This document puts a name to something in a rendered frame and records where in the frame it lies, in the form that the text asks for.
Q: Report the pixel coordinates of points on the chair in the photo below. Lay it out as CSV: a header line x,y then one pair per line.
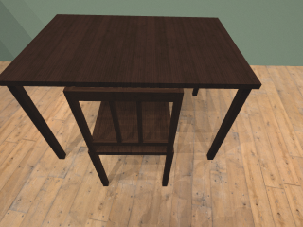
x,y
130,121

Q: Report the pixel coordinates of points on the table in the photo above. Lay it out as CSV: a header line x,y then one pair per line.
x,y
125,51

